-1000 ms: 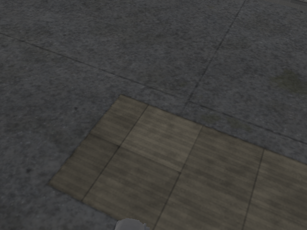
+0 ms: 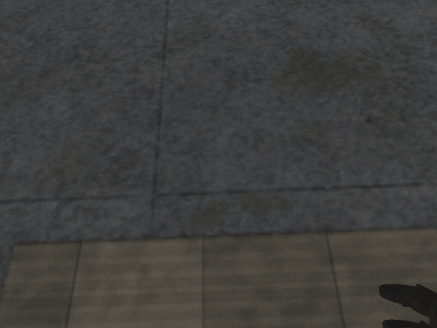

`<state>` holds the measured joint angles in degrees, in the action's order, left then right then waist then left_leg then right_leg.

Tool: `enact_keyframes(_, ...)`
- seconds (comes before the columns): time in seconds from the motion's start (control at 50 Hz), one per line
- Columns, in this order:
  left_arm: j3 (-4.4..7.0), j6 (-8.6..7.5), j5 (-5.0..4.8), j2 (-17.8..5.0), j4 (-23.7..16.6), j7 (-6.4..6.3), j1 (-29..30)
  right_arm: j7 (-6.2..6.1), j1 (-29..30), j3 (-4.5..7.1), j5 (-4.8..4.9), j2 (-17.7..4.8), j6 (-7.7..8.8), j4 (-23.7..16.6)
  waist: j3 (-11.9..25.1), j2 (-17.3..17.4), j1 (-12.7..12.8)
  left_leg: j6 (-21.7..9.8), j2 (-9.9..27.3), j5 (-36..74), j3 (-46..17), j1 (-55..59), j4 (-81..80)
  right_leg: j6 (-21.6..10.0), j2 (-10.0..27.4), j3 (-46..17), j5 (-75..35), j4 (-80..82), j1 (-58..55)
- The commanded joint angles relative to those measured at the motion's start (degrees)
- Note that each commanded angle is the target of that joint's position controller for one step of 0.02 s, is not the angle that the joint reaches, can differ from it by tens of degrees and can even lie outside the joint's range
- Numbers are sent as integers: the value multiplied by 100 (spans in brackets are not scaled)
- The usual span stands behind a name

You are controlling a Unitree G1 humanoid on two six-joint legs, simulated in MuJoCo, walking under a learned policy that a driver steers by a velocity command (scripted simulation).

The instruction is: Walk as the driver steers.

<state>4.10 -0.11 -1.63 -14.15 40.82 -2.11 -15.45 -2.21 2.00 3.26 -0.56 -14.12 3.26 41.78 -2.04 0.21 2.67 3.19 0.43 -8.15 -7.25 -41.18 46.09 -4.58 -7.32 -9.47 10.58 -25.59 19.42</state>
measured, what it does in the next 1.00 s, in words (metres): steps on the spot: left foot, then right foot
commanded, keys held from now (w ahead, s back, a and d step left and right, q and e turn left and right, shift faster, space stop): e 0.28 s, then no key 0.30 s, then q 0.42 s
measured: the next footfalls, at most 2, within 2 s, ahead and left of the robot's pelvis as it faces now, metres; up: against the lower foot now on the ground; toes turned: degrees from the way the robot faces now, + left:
left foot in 0.16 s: +0.19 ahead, +0.11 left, +0.00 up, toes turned -8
right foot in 0.58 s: +0.09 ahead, -0.12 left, +0.00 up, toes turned -13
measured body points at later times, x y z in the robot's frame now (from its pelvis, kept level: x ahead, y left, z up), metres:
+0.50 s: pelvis +0.10 +0.03 +0.00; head +0.15 +0.04 +0.45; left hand +0.33 +0.24 -0.11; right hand +0.15 -0.26 -0.11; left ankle +0.18 +0.13 -0.74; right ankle +0.05 -0.12 -0.70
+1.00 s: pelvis +0.09 +0.03 -0.02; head +0.13 +0.04 +0.43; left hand +0.28 +0.28 -0.12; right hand +0.18 -0.27 -0.12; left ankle +0.14 +0.11 -0.74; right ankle +0.02 -0.10 -0.69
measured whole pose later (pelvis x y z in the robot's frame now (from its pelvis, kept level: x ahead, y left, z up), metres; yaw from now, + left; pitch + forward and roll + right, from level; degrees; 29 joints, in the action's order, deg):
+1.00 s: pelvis +0.09 +0.03 -0.02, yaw -6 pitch +2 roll -1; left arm 4.8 1.9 -0.4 -15.8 36.8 -3.6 -8.4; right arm 0.8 -12.2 3.8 -0.8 -16.8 -0.6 40.2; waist -3.3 -1.0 -1.1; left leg -3.3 -2.0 -15.4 -1.0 -24.2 37.9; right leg 1.7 -0.6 -1.3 32.3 -59.0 24.1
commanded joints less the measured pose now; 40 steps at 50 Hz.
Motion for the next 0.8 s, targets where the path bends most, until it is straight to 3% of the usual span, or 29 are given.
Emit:
enact_keyframes(0.02,238,45,-34,-812,-445,-116,30,68,22,54,53,-282,-58,-374,1117,-545,-165,62,-402,495,297,1171,-568,-362,1115,-973,-3197,105,-302)
enact_keyframes(0.06,257,74,-15,-810,-501,-117,7,99,168,56,54,-342,-55,-468,1029,-661,-149,20,-404,269,133,1137,-863,-416,1172,-1357,-2689,-32,-573)
enact_keyframes(0.1,286,100,-11,-816,-622,-165,149,162,1,105,80,-553,21,-446,957,-776,-308,-84,-313,85,-164,1378,-1433,-408,1227,-1849,-2129,-157,-879)
enact_keyframes(0.12,287,93,-14,-808,-713,-183,333,171,-224,149,85,-652,74,-380,915,-833,-467,-170,-256,288,-152,1745,-1950,-333,1115,-1877,-1999,-347,-898)
enact_keyframes(0.14,253,84,-23,-708,-808,-167,505,171,-567,187,50,-729,124,-277,1002,-719,-636,-317,-40,1179,-85,2559,-2585,-178,828,-1714,-1692,-806,-674)
enact_keyframes(0.16,142,46,85,-322,-889,-133,275,111,-893,268,-74,-1027,132,-252,1540,91,-525,-805,1073,3128,-802,3988,-2223,109,313,-1103,27,-2165,206)
enact_keyframes(0.18,84,12,-4,-244,-970,-98,-490,105,-1103,260,-295,-1110,64,-259,2114,1657,-201,-2127,2434,4920,-2592,5174,-2191,415,-462,-664,3059,-3360,1511)
enact_keyframes(0.2,197,12,58,-870,-785,-28,-898,114,-927,246,-110,-887,30,-348,2292,1423,-57,-2425,2882,4378,-3024,4935,-2205,641,81,-534,3026,-4449,1714)
enact_keyframes(0.22,300,88,58,-1181,-673,-24,-503,106,-732,152,-39,-520,3,-501,1792,861,-222,-2221,2399,4017,-2192,4509,-2128,792,245,-312,2628,-4886,1821)
enact_keyframes(0.24,302,196,66,-1109,-646,-68,-245,105,-631,93,-33,-394,-63,-513,1432,448,-232,-1931,1964,3593,-1550,4111,-2150,875,365,-139,2257,-5053,1912)
enact_keyframes(0.26,270,268,90,-994,-680,-96,-144,85,-593,63,9,-397,-142,-501,1214,308,-224,-1842,1815,3193,-1333,3806,-2248,942,411,-76,2038,-5132,1922)
enact_keyframes(0.3,195,334,10,-708,-749,-64,-63,71,-610,50,-78,-557,-248,-442,968,465,-160,-1719,1377,3028,-680,3181,-2513,998,395,261,1632,-5017,1496)
enact_keyframes(0.34,107,307,-10,-467,-783,-62,-34,97,-659,55,-75,-626,-288,-360,998,696,-147,-1731,1183,2983,-332,3255,-2603,1058,376,427,1486,-4384,1349)
enact_keyframes(0.42,20,299,96,-363,-813,-68,192,144,-694,70,-1,-724,-275,-277,1104,906,-209,-1781,1242,2339,-131,3180,-2684,1004,656,564,1368,-2932,630)
enact_keyframes(0.5,18,253,102,-489,-831,16,417,140,-951,126,86,-925,-298,-161,899,1119,-384,-1735,1341,1129,-306,3040,-2676,781,727,801,1010,-1448,-19)
enact_keyframes(0.54,14,221,113,-416,-692,77,197,136,-971,103,154,-911,-324,-119,767,1077,-225,-1547,1240,969,-236,2803,-2447,551,607,1017,234,-166,-637)
enact_keyframes(0.56,18,208,145,-446,-662,103,158,139,-1194,81,195,-842,-316,-36,714,994,-221,-1297,1105,785,-182,2626,-2335,390,580,999,-119,357,-976)
enact_keyframes(0.58,49,205,220,-672,-723,96,105,157,-1354,43,161,-737,-281,-14,812,655,-276,-896,943,208,-48,2217,-2038,179,1021,483,-526,400,-1497)
enact_keyframes(0.6,111,243,305,-1062,-785,47,128,239,-1550,-79,-49,-355,-203,-87,963,-703,-545,-447,327,-1064,581,1518,-1258,-200,2017,-442,-1807,266,-2019)
enact_keyframes(0.62,41,199,366,-762,-707,93,371,230,-1382,-104,-21,-252,-186,-139,865,-1398,-470,-249,159,-1657,778,1875,-1395,-683,2480,-611,-984,622,-868)
enact_keyframes(0.64,-32,107,387,-476,-803,135,707,216,-1179,-37,-4,-544,-216,-75,538,-1016,-423,-142,206,-1224,714,2312,-1281,-546,2098,-357,-64,759,-415)
enact_keyframes(0.66,-8,43,372,-504,-734,133,745,202,-990,7,16,-617,-259,-87,349,-988,-398,-132,84,-747,826,2237,-1299,-291,1797,-85,292,666,-377)
enact_keyframes(0.68,39,-6,322,-667,-704,121,653,175,-987,40,11,-682,-321,-62,223,-1054,-337,-120,53,-584,838,2198,-1246,-194,1723,35,313,644,-348)
enact_keyframes(0.72,77,-47,247,-760,-689,58,576,179,-1069,76,56,-777,-399,-139,38,-1187,-338,-191,79,-526,764,2097,-1088,-208,1838,52,-325,507,-353)
enact_keyframes(0.76,140,-5,159,-842,-649,-27,385,257,-1130,74,126,-782,-417,-224,158,-1062,-294,-375,57,-353,775,1890,-875,-341,2040,-19,-1086,260,-701)
enact_keyframes(0.78,164,-8,183,-863,-692,-56,265,261,-1109,122,130,-848,-427,-245,229,-883,-186,-442,43,-261,817,1876,-755,-333,2035,43,-1178,165,-723)
enact_keyframes(0.8,187,5,190,-904,-709,-89,313,277,-1207,134,137,-797,-454,-244,311,-852,-234,-492,23,-414,841,1806,-629,-364,2122,99,-1204,125,-766)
